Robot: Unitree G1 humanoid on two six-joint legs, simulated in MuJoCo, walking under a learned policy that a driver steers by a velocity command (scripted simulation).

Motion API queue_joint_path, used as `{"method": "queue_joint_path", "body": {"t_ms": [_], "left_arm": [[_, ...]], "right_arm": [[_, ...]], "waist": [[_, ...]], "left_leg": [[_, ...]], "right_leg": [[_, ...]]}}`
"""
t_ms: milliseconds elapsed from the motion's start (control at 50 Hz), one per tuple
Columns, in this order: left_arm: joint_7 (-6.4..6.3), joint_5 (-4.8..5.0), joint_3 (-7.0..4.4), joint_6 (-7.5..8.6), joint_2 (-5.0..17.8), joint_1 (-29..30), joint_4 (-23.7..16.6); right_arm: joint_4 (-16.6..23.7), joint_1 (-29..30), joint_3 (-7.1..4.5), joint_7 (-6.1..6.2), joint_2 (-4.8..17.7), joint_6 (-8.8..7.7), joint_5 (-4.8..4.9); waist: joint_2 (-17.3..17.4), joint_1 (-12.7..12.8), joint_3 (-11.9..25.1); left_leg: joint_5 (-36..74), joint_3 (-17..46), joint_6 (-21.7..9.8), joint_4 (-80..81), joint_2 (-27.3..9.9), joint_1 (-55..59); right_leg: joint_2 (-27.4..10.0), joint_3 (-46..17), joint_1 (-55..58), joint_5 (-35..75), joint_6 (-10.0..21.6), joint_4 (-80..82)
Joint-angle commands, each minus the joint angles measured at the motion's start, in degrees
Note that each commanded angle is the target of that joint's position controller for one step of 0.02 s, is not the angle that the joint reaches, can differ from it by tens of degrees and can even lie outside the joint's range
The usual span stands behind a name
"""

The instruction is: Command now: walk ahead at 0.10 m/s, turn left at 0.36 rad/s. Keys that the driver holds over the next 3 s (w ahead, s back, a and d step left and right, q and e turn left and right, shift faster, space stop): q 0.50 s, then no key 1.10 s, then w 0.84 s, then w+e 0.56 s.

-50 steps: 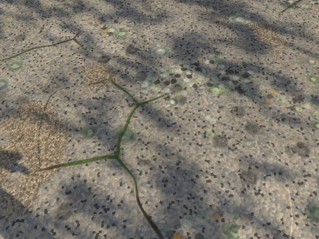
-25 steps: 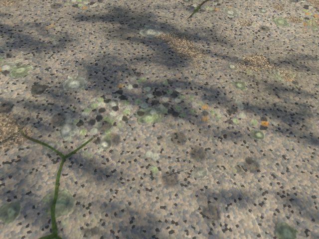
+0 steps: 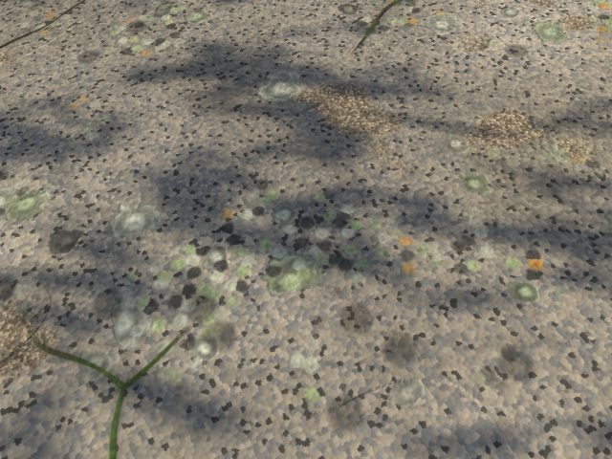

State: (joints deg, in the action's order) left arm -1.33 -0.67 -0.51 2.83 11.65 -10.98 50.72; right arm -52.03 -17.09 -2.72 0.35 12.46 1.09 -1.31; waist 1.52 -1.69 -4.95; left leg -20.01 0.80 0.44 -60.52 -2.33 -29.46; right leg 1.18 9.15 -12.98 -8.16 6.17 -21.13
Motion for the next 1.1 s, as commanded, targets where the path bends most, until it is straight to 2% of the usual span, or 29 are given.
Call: {"method": "queue_joint_path", "body": {"t_ms": [20, 80, 180, 220, 260, 280, 300, 320, 340, 380, 420, 480, 560, 660, 720, 760, 780, 800, 820, 840, 860, 880, 920, 980, 1020, 1040, 1060, 1080, 1100], "left_arm": [[-0.82, -0.27, -1.71, 0.24, 6.63, 0.98, -3.30], [-1.12, -0.48, -2.33, -0.50, 7.83, -1.36, -2.75], [-0.70, -0.99, -3.53, -1.86, 10.16, -3.29, -2.70], [-0.62, -1.00, -4.09, -2.46, 11.24, -3.38, -2.85], [-0.67, -0.82, -4.69, -3.13, 12.26, -3.14, -2.78], [-0.45, -1.11, -4.67, -3.50, 11.21, -5.08, -2.41], [0.10, -0.82, -3.66, -3.71, 6.71, -5.93, -4.84], [-0.64, -0.44, -3.47, -4.66, 7.05, 0.40, -7.20], [-0.62, -0.52, -3.62, -5.40, 7.98, 0.69, -7.07], [-0.33, 0.12, -3.72, -4.94, 7.74, -0.28, -6.21], [0.08, -1.23, -4.25, -4.80, 9.30, -1.76, -5.73], [0.29, -0.58, -4.12, -5.25, 8.32, -1.58, -6.51], [-0.05, -0.42, -3.86, -5.86, 8.06, -0.58, -7.11], [-0.28, -0.03, -3.33, -5.62, 7.52, 0.30, -7.55], [-0.59, 0.42, -3.12, -5.22, 7.37, -1.25, -7.18], [-0.85, 0.32, -2.67, -4.57, 5.99, -4.97, -5.75], [-1.12, -0.34, -2.57, -3.82, 6.81, -5.20, -5.71], [-1.41, -1.60, -2.72, -2.95, 10.28, -5.29, -6.34], [-0.92, -0.81, -3.01, -2.96, 13.09, -0.61, -7.06], [-0.47, -0.77, -2.52, -2.60, 10.56, 0.99, -7.36], [-0.24, -0.55, -1.70, -2.23, 8.26, 2.53, -7.16], [-0.27, -0.61, -1.44, -2.24, 7.89, 3.67, -6.93], [-0.57, -0.27, -1.37, -2.07, 8.31, 2.55, -5.69], [-0.58, -0.07, -1.54, -2.30, 8.97, -0.44, -3.56], [-0.58, 0.03, -1.76, -2.52, 9.24, -0.42, -2.70], [-0.42, 0.07, -1.69, -2.40, 8.76, -0.80, -2.56], [-0.09, 0.15, -1.92, -2.33, 8.68, -2.09, -2.30], [-0.05, 0.50, -1.63, -2.44, 7.22, -1.95, -1.18], [-0.19, 0.33, -1.70, -2.65, 7.68, -1.02, -0.37]], "right_arm": [[1.76, -5.51, -1.29, -0.16, 3.14, 1.40, -0.46], [4.12, -0.72, -1.05, -0.74, 2.78, 1.97, -0.62], [7.46, 2.74, -1.19, -1.46, 3.59, 2.23, -0.43], [8.70, 3.26, -1.27, -1.62, 3.76, 2.02, -0.07], [9.21, 1.76, -1.24, -1.59, 3.66, 1.00, 0.17], [8.79, 0.19, -1.81, -1.20, 6.07, 0.17, -0.13], [9.80, -0.26, -3.51, -0.45, 13.82, -0.43, -0.74], [8.52, -4.59, -4.76, -0.28, 17.04, -0.30, 0.05], [7.80, -5.94, -4.31, -0.12, 14.58, -0.08, 0.52], [9.51, 2.08, -3.34, 0.39, 11.56, 0.67, 0.67], [10.97, 4.97, -2.70, 0.39, 9.70, 0.67, 1.19], [10.74, 2.94, -3.13, 0.01, 11.22, 0.08, 1.23], [10.54, 1.67, -2.96, 0.17, 11.28, 0.13, 0.52], [10.15, 2.64, -2.52, 0.01, 11.51, 0.34, -0.19], [9.74, 4.47, -2.12, -0.09, 11.38, 0.56, -0.32], [9.38, 6.67, -1.57, 0.16, 10.68, 0.77, 0.46], [9.19, 5.89, -0.97, 0.25, 9.06, 0.62, 0.62], [9.33, 3.36, 0.09, 0.22, 5.23, 0.35, 0.60], [9.17, 3.39, -0.36, 0.54, 6.72, 0.73, 0.99], [7.92, 3.78, -0.75, 0.68, 8.61, 1.17, 0.54], [7.11, 4.09, -0.88, 0.43, 8.42, 1.32, 0.88], [6.30, 3.83, -0.86, 0.25, 7.99, 1.33, 0.97], [5.01, 3.45, -0.39, -0.03, 6.74, 1.30, 0.39], [2.98, 3.79, 0.22, 0.69, 5.56, 1.08, 0.99], [1.38, 3.34, 0.43, 1.22, 5.98, 0.77, 0.90], [0.99, 3.45, 0.28, 1.39, 7.52, 0.44, 0.36], [0.37, 3.55, 0.04, 1.42, 9.32, 0.17, 0.10], [-0.92, 4.45, 0.06, 1.13, 8.58, 0.09, 0.88], [-1.44, 4.25, 0.56, 0.90, 6.72, -0.14, 0.84]], "waist": [[-8.33, -1.09, 5.79], [-7.93, 0.78, 5.38], [-7.63, 2.44, 6.28], [-7.80, 2.65, 6.53], [-5.59, 0.86, 7.02], [-0.11, 0.53, 7.53], [15.04, 1.73, 7.95], [14.80, -2.13, 5.48], [6.51, -1.39, 5.67], [4.39, 1.97, 4.05], [4.76, 2.68, 6.91], [2.72, 2.13, 8.76], [5.04, 0.79, 7.86], [5.61, -0.02, 7.23], [5.86, 0.58, 6.94], [4.13, 3.28, 6.70], [1.19, 3.00, 6.54], [-9.18, 1.23, 8.21], [-13.57, 0.07, 5.22], [-11.25, 0.67, 4.50], [-9.64, 0.09, 3.55], [-9.56, -0.47, 3.08], [-10.80, -0.02, 3.88], [-9.01, 1.31, 5.95], [-8.04, 0.91, 6.37], [-6.92, 1.46, 7.00], [-4.08, 3.10, 6.18], [0.25, 2.99, 4.19], [0.25, 1.96, 3.23]], "left_leg": [[4.12, -1.80, 0.62, 2.48, -0.88, 4.66], [4.24, -2.84, 0.31, 9.04, -1.38, 3.88], [-2.35, -5.05, -1.33, 15.82, -0.40, 5.85], [-4.29, -5.81, -2.27, 19.90, 0.22, 7.70], [3.04, -6.05, -3.52, 31.40, 1.31, 14.21], [8.81, -0.84, -4.56, 39.38, -0.46, 18.94], [25.68, 19.93, -9.22, 43.78, -15.55, 25.43], [43.34, 25.79, -18.10, 42.50, -21.16, 23.27], [45.30, 20.91, -19.23, 41.08, -18.43, 24.66], [37.64, 14.15, -15.05, 41.63, -11.23, 23.25], [42.06, 12.35, -14.14, 40.88, -8.77, 25.08], [40.06, 13.39, -14.23, 40.70, -8.30, 26.53], [31.41, 15.69, -14.62, 41.91, -8.40, 25.89], [25.86, 17.17, -14.34, 41.72, -8.27, 20.78], [25.82, 18.58, -13.26, 40.50, -8.09, 18.05], [23.72, 18.21, -10.44, 38.01, -6.39, 14.77], [17.63, 17.74, -7.30, 36.56, -4.36, 11.50], [5.86, 12.24, -4.26, 28.32, 1.25, 8.75], [-7.27, 5.26, -2.95, 26.49, 7.72, 10.46], [-8.91, 5.35, -2.35, 20.57, 5.69, 14.04], [-6.50, 5.53, -2.16, 19.32, 5.44, 14.84], [-4.79, 4.88, -1.68, 19.21, 5.34, 15.26], [-3.06, 3.17, -0.81, 22.82, 4.76, 14.66], [0.37, 1.11, 0.06, 32.71, 4.54, 16.89], [11.79, 2.43, -0.06, 41.61, 2.87, 23.04], [15.71, 5.23, -0.26, 41.23, 0.32, 26.12], [19.83, 7.03, -0.92, 39.12, -1.99, 26.45], [16.93, 6.93, -1.78, 39.08, -1.44, 21.66], [13.76, 7.33, -1.84, 40.85, -1.29, 19.49]], "right_leg": [[-15.16, -3.94, -2.26, 20.97, 6.25, 7.23], [-16.82, -4.37, -0.12, 11.94, 6.90, 7.47], [-20.58, -5.04, 3.78, 10.95, 7.33, 3.46], [-21.54, -5.13, 5.05, 11.76, 6.31, 0.88], [-20.37, -2.49, 3.42, 9.30, 2.25, -4.96], [-17.41, 0.18, 0.39, 3.14, -1.73, -12.03], [-9.42, 5.21, -12.77, -16.32, -6.59, -26.93], [-1.62, -1.82, -19.69, -30.02, -7.95, -36.49], [-2.91, -6.63, -20.99, -27.63, -8.31, -42.07], [-3.74, -9.53, -21.75, -18.48, -7.79, -41.50], [-2.77, -9.36, -20.60, -14.60, -7.83, -43.07], [-2.42, -10.14, -20.23, -13.32, -8.59, -41.30], [-2.36, -10.23, -18.87, -14.08, -8.87, -33.84], [-1.47, -9.76, -10.69, -15.44, -7.26, -25.12], [-0.38, -9.01, -4.27, -15.53, -5.90, -17.80], [0.06, -8.03, 4.27, -6.96, -4.78, -3.60], [-3.44, -12.39, 8.81, -2.38, -4.09, 3.32], [-15.80, -25.73, 11.89, -0.24, -2.02, 8.92], [-21.78, -30.52, 1.64, 9.07, 4.70, 8.07], [-21.21, -29.73, -1.93, 8.17, 7.17, 8.56], [-18.26, -26.50, -2.71, 6.89, 6.38, 8.64], [-15.11, -22.80, -2.35, 7.18, 4.72, 7.80], [-12.08, -19.14, 2.57, 13.64, 3.15, 4.94], [-11.52, -18.66, 7.69, 19.63, 2.97, 1.18], [-10.44, -18.61, 5.83, 16.60, 0.38, 0.39], [-9.78, -18.85, 3.60, 12.21, -1.20, 0.75], [-7.66, -17.57, 1.90, 7.77, -2.08, 1.38], [-5.67, -15.42, 3.52, 3.49, -2.59, 2.93], [-5.53, -15.01, 5.02, 1.19, -2.88, 2.25]]}}
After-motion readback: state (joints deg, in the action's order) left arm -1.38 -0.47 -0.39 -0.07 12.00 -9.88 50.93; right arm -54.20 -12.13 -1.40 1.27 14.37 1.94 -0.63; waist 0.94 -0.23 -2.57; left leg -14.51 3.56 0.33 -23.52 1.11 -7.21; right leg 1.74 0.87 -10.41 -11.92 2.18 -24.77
